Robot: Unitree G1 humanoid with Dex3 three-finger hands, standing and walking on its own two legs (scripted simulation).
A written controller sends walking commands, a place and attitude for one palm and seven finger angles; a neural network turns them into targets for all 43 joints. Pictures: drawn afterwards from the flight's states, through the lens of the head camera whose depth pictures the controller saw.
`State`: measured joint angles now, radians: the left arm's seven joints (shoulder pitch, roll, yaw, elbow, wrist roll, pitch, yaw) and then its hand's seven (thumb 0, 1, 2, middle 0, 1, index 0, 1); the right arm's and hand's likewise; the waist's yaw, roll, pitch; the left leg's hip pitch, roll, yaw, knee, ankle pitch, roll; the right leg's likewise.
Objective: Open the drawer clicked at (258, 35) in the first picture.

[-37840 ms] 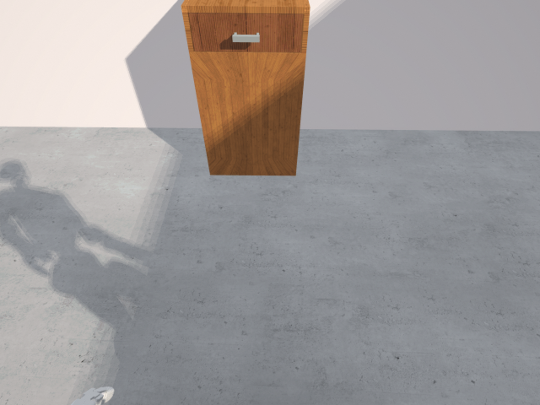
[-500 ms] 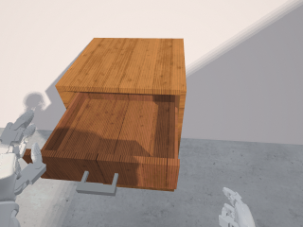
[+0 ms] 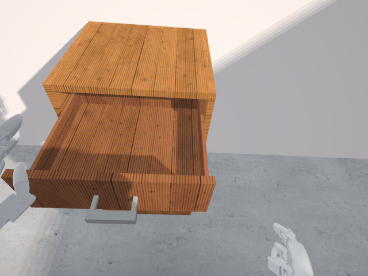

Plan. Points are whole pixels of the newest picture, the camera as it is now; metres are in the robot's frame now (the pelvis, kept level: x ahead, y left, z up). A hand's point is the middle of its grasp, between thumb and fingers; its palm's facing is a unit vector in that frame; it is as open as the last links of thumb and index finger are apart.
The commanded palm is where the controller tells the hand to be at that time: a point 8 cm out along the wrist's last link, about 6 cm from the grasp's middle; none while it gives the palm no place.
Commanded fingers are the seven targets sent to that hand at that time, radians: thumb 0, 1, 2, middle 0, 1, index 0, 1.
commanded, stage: step back with the hand held close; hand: left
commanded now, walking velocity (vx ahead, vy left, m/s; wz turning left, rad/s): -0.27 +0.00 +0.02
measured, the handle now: (113, 208) +0.27 +0.16 -0.01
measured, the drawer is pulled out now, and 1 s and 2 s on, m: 0.28 0.28 0.28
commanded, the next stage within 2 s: stop stepping back and stand still in 0.76 s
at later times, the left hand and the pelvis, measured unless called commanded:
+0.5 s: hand out of the picture +0.13 +0.26 +0.17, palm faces +0.43 -0.81 -0.40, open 7.4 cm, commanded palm +0.06 +0.29 +0.18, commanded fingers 0.00 0.90 0.90 -0.20 -0.30 -0.20 -0.30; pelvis -0.07 +0.01 -0.01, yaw +1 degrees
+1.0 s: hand out of the picture +0.00 +0.20 +0.17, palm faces +0.36 -0.83 -0.44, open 7.4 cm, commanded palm -0.04 +0.23 +0.18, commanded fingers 0.00 0.90 0.90 -0.20 -0.30 -0.20 -0.30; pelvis -0.17 -0.05 +0.00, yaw +0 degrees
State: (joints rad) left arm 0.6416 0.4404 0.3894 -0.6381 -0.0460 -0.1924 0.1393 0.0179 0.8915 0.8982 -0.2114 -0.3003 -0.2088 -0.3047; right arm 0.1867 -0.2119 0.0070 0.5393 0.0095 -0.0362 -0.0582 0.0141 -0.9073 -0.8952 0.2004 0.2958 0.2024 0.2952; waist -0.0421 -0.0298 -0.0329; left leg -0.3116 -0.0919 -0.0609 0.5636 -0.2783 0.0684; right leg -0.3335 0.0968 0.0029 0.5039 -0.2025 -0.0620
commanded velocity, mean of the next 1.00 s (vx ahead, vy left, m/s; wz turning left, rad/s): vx -0.26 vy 0.03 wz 0.02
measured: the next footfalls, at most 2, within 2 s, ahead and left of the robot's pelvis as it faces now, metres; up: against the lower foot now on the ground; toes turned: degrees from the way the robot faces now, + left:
right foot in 0.74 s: -0.20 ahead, -0.14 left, +0.00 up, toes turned +0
left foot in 1.06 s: -0.19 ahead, +0.06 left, +0.00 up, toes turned +3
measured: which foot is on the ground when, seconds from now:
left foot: down 0.00-0.82, up 0.84-1.00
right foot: down 0.00-0.42, up 0.44-0.72, down 0.74-1.00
